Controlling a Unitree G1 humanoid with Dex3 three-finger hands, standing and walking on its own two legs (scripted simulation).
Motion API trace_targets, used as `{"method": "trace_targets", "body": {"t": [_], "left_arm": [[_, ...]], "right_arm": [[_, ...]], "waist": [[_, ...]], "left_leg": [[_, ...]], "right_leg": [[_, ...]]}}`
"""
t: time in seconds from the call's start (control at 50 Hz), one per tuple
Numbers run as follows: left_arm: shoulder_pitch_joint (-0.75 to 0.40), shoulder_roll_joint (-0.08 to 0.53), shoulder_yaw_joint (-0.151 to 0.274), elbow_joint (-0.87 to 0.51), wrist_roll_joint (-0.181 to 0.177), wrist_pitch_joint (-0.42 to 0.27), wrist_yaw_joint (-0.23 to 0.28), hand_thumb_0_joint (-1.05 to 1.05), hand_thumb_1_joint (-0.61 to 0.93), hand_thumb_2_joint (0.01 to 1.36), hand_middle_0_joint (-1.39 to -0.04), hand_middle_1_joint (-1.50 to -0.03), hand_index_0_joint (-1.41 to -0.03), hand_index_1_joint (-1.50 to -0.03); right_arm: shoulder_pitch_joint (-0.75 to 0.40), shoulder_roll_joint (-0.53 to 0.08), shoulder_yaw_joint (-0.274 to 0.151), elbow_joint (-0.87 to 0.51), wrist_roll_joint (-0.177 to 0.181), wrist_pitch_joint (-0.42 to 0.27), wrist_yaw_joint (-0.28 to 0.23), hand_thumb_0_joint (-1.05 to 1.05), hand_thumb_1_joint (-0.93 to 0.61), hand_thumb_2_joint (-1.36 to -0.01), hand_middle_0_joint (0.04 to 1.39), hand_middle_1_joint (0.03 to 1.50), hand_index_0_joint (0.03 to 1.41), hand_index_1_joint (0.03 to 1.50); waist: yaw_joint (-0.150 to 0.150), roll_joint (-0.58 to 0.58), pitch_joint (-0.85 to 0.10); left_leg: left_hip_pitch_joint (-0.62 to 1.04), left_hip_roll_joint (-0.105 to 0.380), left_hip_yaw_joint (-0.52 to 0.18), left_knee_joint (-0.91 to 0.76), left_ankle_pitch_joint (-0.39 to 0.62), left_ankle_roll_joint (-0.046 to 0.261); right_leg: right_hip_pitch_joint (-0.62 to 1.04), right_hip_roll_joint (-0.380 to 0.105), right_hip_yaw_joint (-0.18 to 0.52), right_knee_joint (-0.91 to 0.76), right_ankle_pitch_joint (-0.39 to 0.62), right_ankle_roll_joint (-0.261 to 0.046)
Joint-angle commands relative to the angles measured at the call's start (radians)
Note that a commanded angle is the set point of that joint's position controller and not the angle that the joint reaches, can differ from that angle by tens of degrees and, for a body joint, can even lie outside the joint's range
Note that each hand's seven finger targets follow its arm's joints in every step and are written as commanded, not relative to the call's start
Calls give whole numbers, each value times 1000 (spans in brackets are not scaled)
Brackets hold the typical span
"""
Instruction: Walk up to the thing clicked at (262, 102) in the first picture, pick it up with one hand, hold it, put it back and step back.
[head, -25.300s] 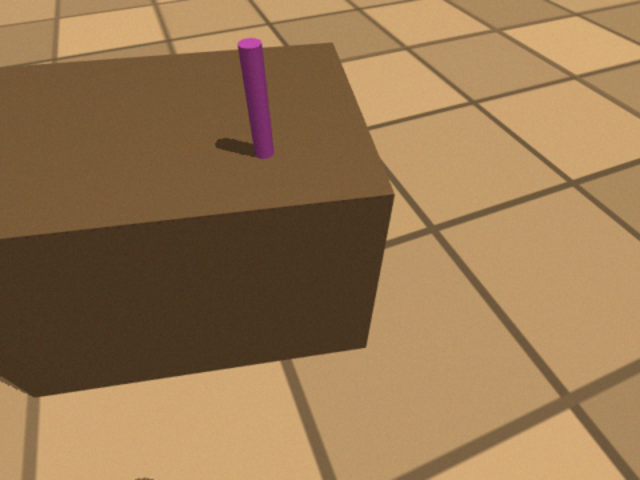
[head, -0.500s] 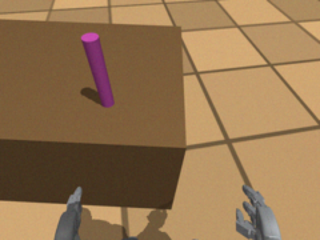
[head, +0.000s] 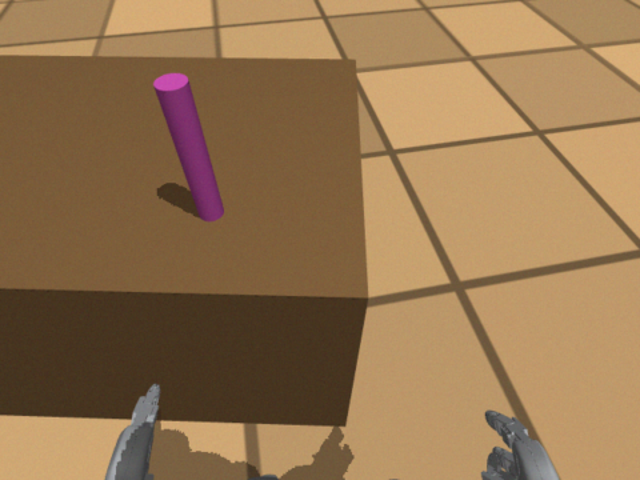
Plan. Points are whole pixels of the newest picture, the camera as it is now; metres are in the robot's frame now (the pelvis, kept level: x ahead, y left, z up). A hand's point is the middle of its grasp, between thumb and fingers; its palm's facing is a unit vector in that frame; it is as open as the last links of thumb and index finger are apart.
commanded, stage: home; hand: left
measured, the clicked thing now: (194, 157) +0.54 +0.20 +0.09
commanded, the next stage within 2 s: stand in 1.78 s
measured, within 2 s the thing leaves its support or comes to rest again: neither
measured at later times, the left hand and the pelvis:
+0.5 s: hand out of the picture +0.04 +0.25 -0.11, palm faces -0.05 -0.93 -0.37, open 17.4 cm; pelvis -0.02 +0.00 +0.04, yaw +0 degrees
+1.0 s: hand out of the picture +0.04 +0.26 -0.11, palm faces -0.03 -0.93 -0.37, open 17.6 cm; pelvis -0.01 +0.00 +0.05, yaw +0 degrees
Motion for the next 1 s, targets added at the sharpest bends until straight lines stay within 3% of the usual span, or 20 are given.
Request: {"method": "trace_targets", "body": {"t": [0.0,0.04,0.06,0.12,0.16,0.22,0.3,0.36,0.44,0.58,0.92,0.94,0.98], "left_arm": [[-47,244,95,93,21,-43,-19,0,-563,47,-48,-49,-47,-50],[-94,258,86,148,7,-51,-33,0,-588,33,-45,-45,-44,-46],[-108,267,82,178,3,-50,-36,0,-594,30,-44,-45,-44,-45],[-131,281,75,275,-2,-49,-39,0,-557,53,-48,-53,-49,-52],[-151,292,72,322,-2,-48,-42,0,-566,48,-47,-51,-48,-51],[-166,310,69,391,-6,-47,-43,0,-565,48,-47,-51,-48,-51],[-182,326,63,472,-10,-42,-44,0,-546,59,-49,-54,-50,-53],[-190,335,59,525,-14,-37,-47,0,-545,60,-49,-55,-50,-54],[-192,337,55,591,-20,-32,-48,0,-572,44,-46,-50,-47,-49],[-196,328,55,670,-26,-20,-54,0,-593,31,-44,-45,-44,-45],[-244,316,48,746,-27,-16,-56,0,-593,31,-44,-44,-44,-44],[-247,314,48,747,-28,-14,-56,0,-586,35,-45,-45,-45,-45],[-247,315,48,748,-29,-18,-55,0,-592,31,-45,-44,-44,-44]], "right_arm": [[-71,-238,-91,-7,-23,-7,23,0,-896,-902,201,301,201,301],[-82,-239,-88,14,0,-6,39,0,-896,-902,201,301,201,301],[-76,-243,-87,37,6,-6,43,0,-896,-902,201,301,201,301],[-86,-244,-85,101,6,0,51,0,-897,-902,201,301,201,301],[-100,-250,-84,131,5,8,53,0,-896,-902,201,301,201,301],[-96,-258,-81,182,8,12,54,0,-896,-902,201,301,201,301],[-111,-274,-74,246,11,20,57,0,-896,-903,201,301,201,301],[-106,-289,-67,294,13,20,58,0,-896,-903,201,301,201,301],[-108,-301,-61,342,16,18,56,0,-896,-903,201,301,201,301],[-127,-312,-52,392,21,14,47,0,-895,-902,201,301,201,301],[-144,-316,-49,452,30,16,42,0,-895,-903,201,301,201,301],[-148,-316,-47,456,29,18,42,0,-894,-902,201,301,201,301],[-153,-317,-48,456,30,16,42,0,-895,-902,201,301,201,301]], "waist": [[2,15,-91],[-5,-15,-40],[-8,-23,-36],[-11,-19,-3],[-13,-23,19],[-19,-41,10],[-13,-44,42],[-8,-43,61],[-2,-24,51],[11,34,73],[-5,-27,48],[-5,-16,64],[-3,-21,33]], "left_leg": [[126,65,-113,-185,229,80],[118,56,-101,-199,183,69],[143,55,-101,-205,211,61],[164,57,-110,-244,210,54],[179,54,-111,-273,151,54],[234,53,-108,-309,171,44],[249,52,-109,-382,110,36],[280,59,-112,-428,134,31],[298,73,-118,-478,160,29],[250,94,-145,-585,81,19],[366,101,-120,-586,226,16],[347,99,-120,-593,196,16],[368,102,-114,-585,266,17]], "right_leg": [[79,-73,96,-155,234,-92],[71,-79,113,-200,214,-92],[71,-80,116,-210,243,-91],[86,-82,119,-247,228,-82],[79,-87,132,-295,166,-78],[109,-97,143,-344,181,-75],[140,-104,157,-444,90,-64],[159,-107,161,-500,41,-57],[222,-104,148,-523,90,-46],[298,-86,109,-506,154,-32],[296,-108,117,-569,219,-25],[291,-102,111,-574,204,-22],[324,-112,113,-573,262,-22]]}}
